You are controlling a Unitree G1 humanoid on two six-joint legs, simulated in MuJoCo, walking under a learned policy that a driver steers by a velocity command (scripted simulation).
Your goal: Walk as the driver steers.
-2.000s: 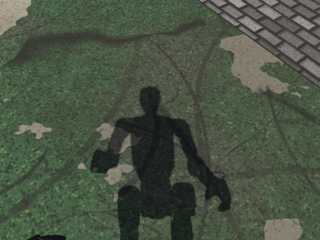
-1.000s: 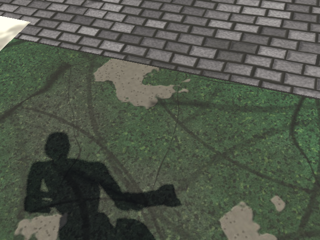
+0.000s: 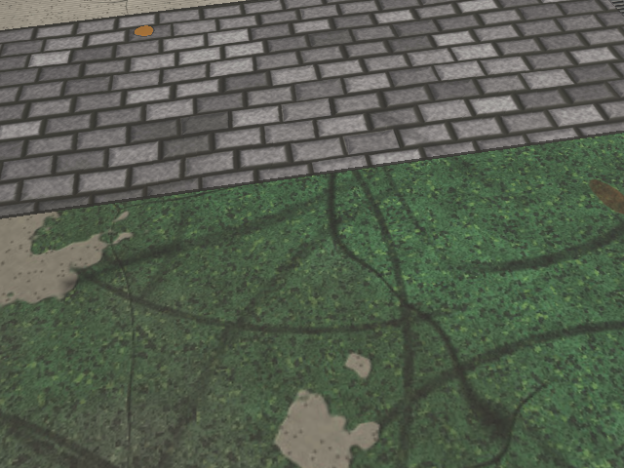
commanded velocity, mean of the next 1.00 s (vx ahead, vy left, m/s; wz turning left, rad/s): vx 0.14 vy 0.00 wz -0.03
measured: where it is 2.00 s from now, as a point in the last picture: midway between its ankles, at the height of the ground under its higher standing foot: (324, 379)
